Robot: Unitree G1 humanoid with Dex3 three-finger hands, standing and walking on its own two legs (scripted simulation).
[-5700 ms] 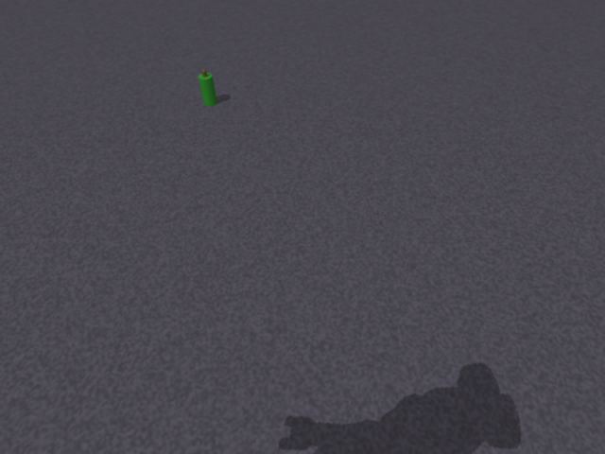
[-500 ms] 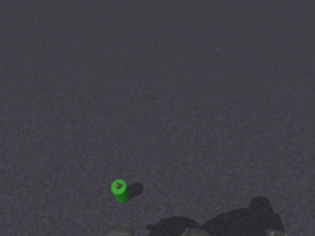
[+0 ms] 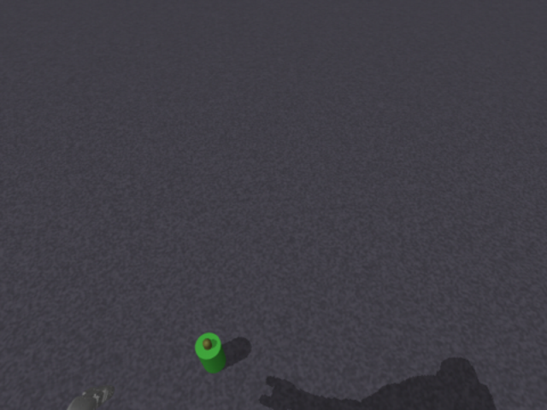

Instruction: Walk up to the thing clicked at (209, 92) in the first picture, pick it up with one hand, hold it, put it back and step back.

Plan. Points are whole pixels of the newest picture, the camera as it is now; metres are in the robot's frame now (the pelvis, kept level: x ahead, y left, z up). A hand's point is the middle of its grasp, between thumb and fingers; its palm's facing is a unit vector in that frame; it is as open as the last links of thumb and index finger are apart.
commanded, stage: walk up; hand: left
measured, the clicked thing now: (210, 352) +0.39 +0.20 -0.67
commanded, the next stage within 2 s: stand in 0.82 s
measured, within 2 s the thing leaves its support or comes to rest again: neither
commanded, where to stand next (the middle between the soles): +0.05 +0.00 m, yaw +0 degrees
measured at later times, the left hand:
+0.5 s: hand out of the picture +0.08 +0.26 -0.15, palm faces +0.01 -0.94 -0.34, open 7.4 cm
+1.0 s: hand out of the picture +0.09 +0.26 -0.15, palm faces -0.01 -0.94 -0.34, open 7.4 cm
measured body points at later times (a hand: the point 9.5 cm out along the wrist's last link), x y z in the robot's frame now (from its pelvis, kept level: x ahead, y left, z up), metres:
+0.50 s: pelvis +0.01 +0.01 +0.00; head +0.02 +0.01 +0.45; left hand +0.08 +0.31 -0.13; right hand +0.10 -0.29 -0.13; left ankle +0.02 +0.13 -0.74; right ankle +0.00 -0.12 -0.74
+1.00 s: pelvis +0.02 +0.00 +0.01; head +0.03 +0.01 +0.46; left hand +0.09 +0.31 -0.13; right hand +0.11 -0.29 -0.13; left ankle +0.02 +0.13 -0.74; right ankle +0.00 -0.12 -0.74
